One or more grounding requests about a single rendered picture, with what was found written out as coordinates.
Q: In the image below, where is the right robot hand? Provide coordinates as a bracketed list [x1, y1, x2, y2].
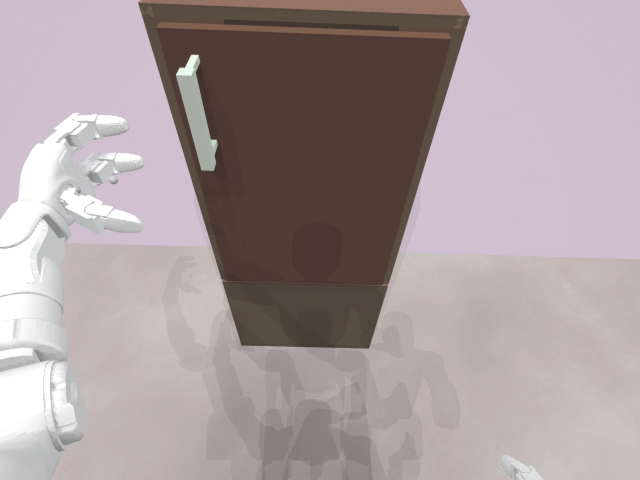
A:
[501, 455, 543, 480]

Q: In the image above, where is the handle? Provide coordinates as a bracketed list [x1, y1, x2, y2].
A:
[176, 55, 218, 171]

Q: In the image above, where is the left robot forearm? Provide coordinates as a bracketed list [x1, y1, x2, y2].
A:
[0, 201, 71, 372]

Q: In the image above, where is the cupboard door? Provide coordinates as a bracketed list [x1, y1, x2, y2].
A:
[156, 22, 451, 285]

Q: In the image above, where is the robot left upper arm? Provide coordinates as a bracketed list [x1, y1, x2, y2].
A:
[0, 360, 87, 480]

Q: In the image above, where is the left robot hand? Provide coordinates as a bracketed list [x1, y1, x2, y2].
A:
[18, 113, 145, 234]

